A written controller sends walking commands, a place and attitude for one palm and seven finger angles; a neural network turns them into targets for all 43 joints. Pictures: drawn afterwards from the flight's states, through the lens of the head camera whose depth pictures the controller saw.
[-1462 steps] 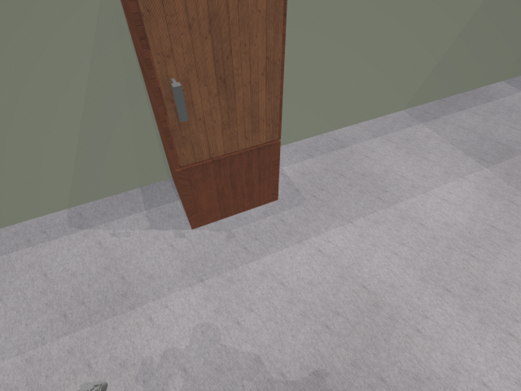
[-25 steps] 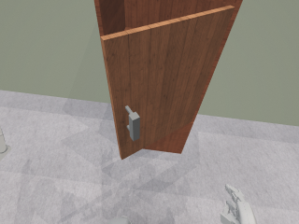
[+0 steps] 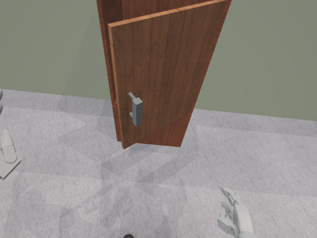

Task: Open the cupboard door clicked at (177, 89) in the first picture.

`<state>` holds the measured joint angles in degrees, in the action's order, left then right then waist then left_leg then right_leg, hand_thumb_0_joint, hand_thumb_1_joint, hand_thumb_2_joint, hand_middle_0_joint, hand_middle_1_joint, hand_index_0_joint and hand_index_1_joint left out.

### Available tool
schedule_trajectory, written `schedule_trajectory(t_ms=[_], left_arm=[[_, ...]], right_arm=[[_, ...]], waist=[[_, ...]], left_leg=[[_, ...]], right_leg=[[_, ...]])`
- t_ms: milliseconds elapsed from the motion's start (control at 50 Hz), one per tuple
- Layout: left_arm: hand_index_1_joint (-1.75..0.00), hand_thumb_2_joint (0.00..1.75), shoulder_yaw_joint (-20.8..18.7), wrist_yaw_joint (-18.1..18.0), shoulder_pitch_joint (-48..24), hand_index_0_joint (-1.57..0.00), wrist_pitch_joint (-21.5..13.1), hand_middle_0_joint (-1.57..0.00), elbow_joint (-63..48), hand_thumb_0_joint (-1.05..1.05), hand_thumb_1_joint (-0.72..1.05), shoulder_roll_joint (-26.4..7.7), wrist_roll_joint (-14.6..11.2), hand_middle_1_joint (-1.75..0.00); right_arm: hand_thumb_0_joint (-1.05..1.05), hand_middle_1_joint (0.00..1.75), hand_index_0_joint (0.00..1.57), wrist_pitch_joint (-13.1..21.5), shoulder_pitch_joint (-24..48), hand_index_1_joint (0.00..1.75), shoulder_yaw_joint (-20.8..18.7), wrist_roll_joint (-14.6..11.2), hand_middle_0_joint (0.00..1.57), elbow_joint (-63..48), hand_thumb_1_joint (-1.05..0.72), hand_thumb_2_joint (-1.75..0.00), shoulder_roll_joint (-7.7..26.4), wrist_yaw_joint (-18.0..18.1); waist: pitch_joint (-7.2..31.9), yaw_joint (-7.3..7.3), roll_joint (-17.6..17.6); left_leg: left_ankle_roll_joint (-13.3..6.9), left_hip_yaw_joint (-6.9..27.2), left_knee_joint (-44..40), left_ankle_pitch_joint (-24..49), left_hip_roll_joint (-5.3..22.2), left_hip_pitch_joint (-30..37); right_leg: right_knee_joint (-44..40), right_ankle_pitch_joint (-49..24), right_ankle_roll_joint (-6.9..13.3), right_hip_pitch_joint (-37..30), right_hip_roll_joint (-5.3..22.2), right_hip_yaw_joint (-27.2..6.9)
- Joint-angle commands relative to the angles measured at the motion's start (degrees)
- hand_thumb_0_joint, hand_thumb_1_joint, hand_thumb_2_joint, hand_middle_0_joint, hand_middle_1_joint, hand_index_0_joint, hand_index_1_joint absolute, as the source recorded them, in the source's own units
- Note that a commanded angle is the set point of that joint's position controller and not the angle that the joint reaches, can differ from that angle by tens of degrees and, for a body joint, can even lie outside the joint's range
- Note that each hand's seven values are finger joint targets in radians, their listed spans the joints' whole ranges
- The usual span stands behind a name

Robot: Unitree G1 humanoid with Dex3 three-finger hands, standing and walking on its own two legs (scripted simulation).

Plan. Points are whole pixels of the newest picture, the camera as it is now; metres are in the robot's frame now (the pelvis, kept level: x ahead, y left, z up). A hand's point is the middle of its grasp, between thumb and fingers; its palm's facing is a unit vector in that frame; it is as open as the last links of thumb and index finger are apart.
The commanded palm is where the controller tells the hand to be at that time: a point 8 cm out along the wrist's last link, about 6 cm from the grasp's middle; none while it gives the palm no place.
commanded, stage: stop stepping back and stand still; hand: left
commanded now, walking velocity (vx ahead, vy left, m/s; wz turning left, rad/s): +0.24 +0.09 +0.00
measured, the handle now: (134, 109) +0.53 +0.13 -0.06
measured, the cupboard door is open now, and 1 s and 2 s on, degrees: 40 40 40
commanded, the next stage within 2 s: let the arm hang, fingers relaxed in 0.58 s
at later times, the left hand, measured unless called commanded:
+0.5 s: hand (23, 204) +0.14 +0.23 +0.16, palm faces +0.38 -0.79 -0.48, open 7.4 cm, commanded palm +0.08 +0.27 +0.17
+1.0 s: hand out of the picture -0.06 +0.15 -0.18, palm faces -0.04 -0.99 -0.17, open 7.3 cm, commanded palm none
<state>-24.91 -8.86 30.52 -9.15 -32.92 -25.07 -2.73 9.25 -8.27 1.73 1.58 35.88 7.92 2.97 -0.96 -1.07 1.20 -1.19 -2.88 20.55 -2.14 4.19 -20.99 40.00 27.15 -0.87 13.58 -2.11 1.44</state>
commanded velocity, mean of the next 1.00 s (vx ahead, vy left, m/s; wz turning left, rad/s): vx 0.07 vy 0.02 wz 0.00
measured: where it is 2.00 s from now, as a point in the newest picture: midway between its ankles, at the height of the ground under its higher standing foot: outside the picture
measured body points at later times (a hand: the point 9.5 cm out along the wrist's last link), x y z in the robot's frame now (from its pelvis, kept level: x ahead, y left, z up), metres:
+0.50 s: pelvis -0.06 -0.02 -0.01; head -0.08 -0.02 +0.44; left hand +0.11 +0.27 +0.19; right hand +0.06 -0.27 -0.10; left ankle +0.00 +0.09 -0.74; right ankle -0.09 -0.12 -0.75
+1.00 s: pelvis -0.10 -0.02 -0.01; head -0.10 -0.01 +0.44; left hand -0.06 +0.20 -0.17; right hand -0.02 -0.30 -0.14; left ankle -0.03 +0.09 -0.74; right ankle -0.09 -0.12 -0.74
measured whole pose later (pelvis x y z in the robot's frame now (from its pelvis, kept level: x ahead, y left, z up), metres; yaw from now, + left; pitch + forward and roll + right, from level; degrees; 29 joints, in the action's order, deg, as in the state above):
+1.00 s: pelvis -0.10 -0.02 -0.01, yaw +0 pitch -3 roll -1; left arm 1.4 0.3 15.2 2.6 56.0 -11.0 1.6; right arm -0.6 -9.4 0.4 1.6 57.0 15.7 0.1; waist -2.2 0.8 0.9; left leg -0.6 1.3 27.2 -8.5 -0.6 -16.3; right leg 27.9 14.9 2.0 10.7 -1.8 2.2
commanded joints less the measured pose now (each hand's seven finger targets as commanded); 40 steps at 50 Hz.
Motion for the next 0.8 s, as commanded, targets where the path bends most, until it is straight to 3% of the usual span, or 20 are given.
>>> schedule_trajectory(t_ms=[0, 20, 40, 60, 80, 120, 180, 240, 260, 300, 360, 400, 460, 500, 580, 640, 660, 680, 720, 780], left_arm=[[-0.3, 0.9, -8.4, -1.1, 3.9, -0.2, -3.2, -0.2, -12.7, 0.0, 0.9, -11.8, -0.6, -0.3], [-0.3, 0.9, -9.8, -1.0, 4.2, -0.2, -3.6, -0.2, -12.5, 0.0, 0.9, -13.8, -0.7, -0.3], [-0.3, 0.9, -12.4, -1.3, 3.6, -0.2, -4.4, -0.2, -13.3, 0.0, 0.9, -16.7, -0.8, -0.3], [-0.3, 0.9, -11.9, -1.5, 0.8, -0.2, -4.8, -0.2, -11.7, 0.0, 0.9, -16.3, -0.5, -0.3], [-0.3, 0.9, -8.9, -1.2, 1.2, -0.2, -4.1, -0.2, -8.6, 0.0, 0.9, -11.8, -0.9, -0.3], [-0.3, 0.9, -8.4, -1.6, 0.7, -0.2, -4.0, -0.2, -5.7, 0.0, 0.9, -10.5, -0.2, -0.3], [-0.3, 0.9, -6.0, -1.6, -2.3, -0.2, -4.6, -0.2, -3.7, 0.0, 0.9, -9.3, 0.4, -0.3], [-0.3, 0.9, -5.8, -1.2, -3.4, -0.2, -5.7, -0.2, -4.4, 0.0, 0.9, -9.8, 0.4, -0.3], [-0.3, 0.9, -6.7, -1.1, -2.2, -0.2, -6.2, -0.2, -6.1, 0.0, 0.9, -10.5, 0.7, -0.3], [-0.3, 0.9, -6.2, -1.0, -2.7, -0.2, -6.7, -0.2, -8.7, 0.0, 0.9, -10.0, 0.9, -0.3], [-0.3, 0.9, -6.3, -1.1, -1.8, -0.2, -6.5, -0.2, -7.5, 0.0, 0.9, -9.4, 1.3, -0.3], [-0.3, 0.9, -6.9, -1.1, 0.1, -0.2, -6.5, -0.2, -5.8, 0.0, 0.9, -9.3, 1.3, -0.3], [-0.3, 0.9, -7.7, -0.7, 1.9, -0.2, -6.3, -0.2, -3.1, 0.0, 0.9, -9.8, 0.3, -0.3], [-0.3, 0.9, -6.8, -0.8, -1.7, -0.2, -6.4, -0.2, -3.0, 0.0, 0.9, -9.0, 0.6, -0.3], [-0.3, 0.9, -4.4, -0.2, -5.1, -0.2, -6.5, -0.2, -0.8, 0.0, 0.9, -7.7, 0.8, -0.3], [-0.3, 0.9, -4.6, 0.1, -5.4, -0.2, -6.2, -0.2, -2.7, 0.0, 0.9, -8.9, 1.2, -0.3], [-0.3, 0.9, 18.1, 7.7, -7.5, -0.2, 3.8, -0.2, 40.9, 0.0, 0.9, 3.0, 5.5, -0.3], [-0.3, 0.9, 17.1, 8.4, -6.4, -0.2, 8.1, -0.2, 43.0, 0.0, 0.9, 3.8, 4.7, -0.3], [-0.3, 0.9, 18.2, 8.5, -8.4, -0.2, 8.9, -0.2, 48.5, 0.0, 0.9, 4.4, 4.5, -0.3], [-0.3, 0.9, 18.9, 8.8, -13.5, -0.2, 7.8, -0.2, 59.3, 0.0, 0.9, -0.1, 5.0, -0.3]], right_arm=[[0.0, 0.3, 0.2, 0.6, 3.2, 0.3, -3.6, -0.5, 0.2, -9.8, -0.9, -0.9, 10.5, 1.0], [0.0, 0.3, 0.2, -0.5, 3.1, 0.3, -3.3, 0.0, 0.2, -9.7, -0.9, -0.9, 9.5, 0.7], [0.0, 0.3, 0.2, -0.9, 3.2, 0.3, -2.7, 0.9, 0.2, -8.7, -0.9, -0.9, 9.8, 0.4], [0.0, 0.3, 0.2, -0.6, 2.6, 0.3, -2.2, 0.7, 0.2, -8.3, -0.9, -0.9, 9.5, 0.3], [0.0, 0.3, 0.2, -0.2, 0.6, 0.3, -3.3, -1.5, 0.2, -8.0, -0.9, -0.9, 9.4, 0.8], [0.0, 0.3, 0.2, 0.2, 1.4, 0.3, -3.1, -1.8, 0.2, -7.4, -0.9, -0.9, 9.7, 1.4], [0.0, 0.3, 0.2, 0.8, 0.8, 0.3, -3.2, -1.4, 0.2, -6.4, -0.9, -0.9, 11.2, 2.4], [0.0, 0.3, 0.2, 1.8, 0.6, 0.3, -4.3, -2.0, 0.2, -7.9, -0.9, -0.9, 13.3, 3.1], [0.0, 0.3, 0.2, 1.9, 0.0, 0.3, -3.4, -1.2, 0.2, -7.3, -0.9, -0.9, 12.3, 2.9], [0.0, 0.3, 0.2, 2.5, 0.1, 0.3, -3.4, -0.7, 0.2, -7.1, -0.9, -0.9, 12.3, 2.7], [0.0, 0.3, 0.2, 3.4, 0.5, 0.3, -3.3, -0.8, 0.2, -7.1, -0.9, -0.9, 12.1, 2.4], [0.0, 0.3, 0.2, 3.1, 0.8, 0.3, -3.4, -0.8, 0.2, -7.6, -0.9, -0.9, 12.0, 2.0], [0.0, 0.3, 0.2, 1.6, -0.3, 0.3, -4.2, -1.1, 0.2, -6.5, -0.9, -0.9, 10.8, 1.3], [0.0, 0.3, 0.2, 1.7, -0.9, 0.3, -3.8, -1.2, 0.2, -5.9, -0.9, -0.9, 10.5, 1.2], [0.0, 0.3, 0.2, 2.5, 0.7, 0.3, -3.6, -1.3, 0.2, -6.1, -0.9, -0.9, 11.5, 2.3], [0.0, 0.3, 0.2, 2.8, 0.8, 0.3, -2.9, -0.8, 0.2, -6.4, -0.9, -0.9, 11.1, 2.5], [0.0, 0.3, 0.2, 2.2, 3.1, 0.3, -6.7, -1.6, 0.2, 7.2, -0.9, -0.9, 21.7, -2.5], [0.0, 0.3, 0.2, -1.8, -0.2, 0.3, -6.7, -1.8, 0.2, 6.8, -0.9, -0.9, 18.8, -2.6], [0.0, 0.3, 0.2, -4.4, 1.3, 0.3, -4.7, -0.9, 0.2, 6.4, -0.9, -0.9, 17.1, -2.5], [0.0, 0.3, 0.2, -5.7, 2.2, 0.3, -4.4, -0.5, 0.2, 8.3, -0.9, -0.9, 16.9, -2.8]], waist=[[7.2, 1.56, -7.8], [7.9, 1.87, 2.0], [8.4, 0.93, 4.5], [8.4, 0.67, 8.1], [7.7, 1.23, 12.6], [5.3, 2.06, 8.1], [2.9, 2.62, -1.8], [2.3, 1.72, -5.2], [3.8, 2.22, -11.2], [3.8, 1.87, -14.6], [2.0, 1.2, -10.0], [1.2, 1.45, -8.4], [1.2, 1.81, 7.5], [1.6, 2.18, 5.1], [1.4, 1.5, -4.1], [6.0, 1.15, -6.7], [2.3, 3.26, -7.6], [6.0, 1.7, -6.6], [6.5, 0.34, -1.3], [6.6, 0.29, 11.6]], left_leg=[[1.0, 1.0, -1.7, -25.4, 0.2, 3.3], [2.8, -1.1, 12.5, -19.3, -3.2, 6.6], [2.7, 0.6, 22.1, -14.8, -3.3, 6.8], [2.8, 1.5, 26.9, -16.1, -2.7, 0.7], [2.4, 3.1, 30.4, -16.4, -3.8, -4.1], [1.5, 2.5, 23.0, -16.0, -1.6, -3.2], [-0.3, 0.5, 7.0, -11.3, -2.5, 8.2], [-2.8, 8.4, 3.1, -7.8, 2.6, 8.4], [-3.1, 10.5, 0.8, -7.0, 2.9, 9.8], [-4.4, 17.4, -5.2, -10.6, 7.1, 7.7], [-4.7, 14.1, -7.0, -20.0, 7.4, 0.5], [-1.9, 7.6, -2.8, -22.9, 2.5, -2.1], [1.2, 2.7, 18.7, -14.1, -3.3, 2.0], [1.2, 3.5, 19.1, -14.3, -2.6, 1.3], [-0.2, 6.2, 2.9, -4.0, 0.3, 11.2], [-0.6, 7.4, 1.5, 7.2, 1.4, 13.0], [-2.7, 11.4, 8.3, 20.6, 3.0, 5.1], [-3.4, 10.9, 6.4, 22.5, 4.2, 6.2], [-5.8, 15.7, 3.9, 8.8, 6.5, 0.8], [-2.6, 11.2, 7.2, 0.3, 0.9, 2.4]], right_leg=[[-25.2, -4.7, 3.5, -5.8, 2.3, 0.7], [-31.2, -0.6, 7.3, 2.1, 11.2, -10.4], [-32.5, -6.4, 10.7, 8.1, 19.2, -16.3], [-30.7, -11.7, 11.9, 5.4, 21.5, -18.8], [-26.2, -19.5, 10.2, 0.1, 18.1, -15.8], [-22.0, -27.0, 8.5, -0.7, 16.7, -10.4], [-19.1, -14.2, 4.8, 4.4, 12.2, -6.7], [-13.7, -14.3, 1.9, 2.7, 5.4, -4.2], [-9.5, -13.2, 1.7, 3.7, 4.0, -1.4], [-3.4, -5.6, 0.4, 3.0, 1.3, 1.7], [-8.2, -5.7, 0.8, -3.2, 2.2, 0.9], [-16.4, -8.0, 2.0, -4.8, 3.7, -1.9], [-29.9, -0.7, 7.9, 4.9, 15.2, -18.8], [-26.1, -13.2, 8.8, 2.2, 15.7, -15.0], [-20.3, -15.6, 2.1, 3.5, 5.8, -6.3], [-15.5, -23.5, 0.7, -1.0, 3.5, -3.0], [-5.9, -30.0, 1.7, 3.1, 6.0, -1.3], [-5.3, -20.5, 1.8, 1.1, 5.2, -2.4], [-4.6, -7.4, 1.8, -0.1, 3.9, -2.7], [-14.9, -17.5, 3.7, -2.6, 7.9, -7.4]])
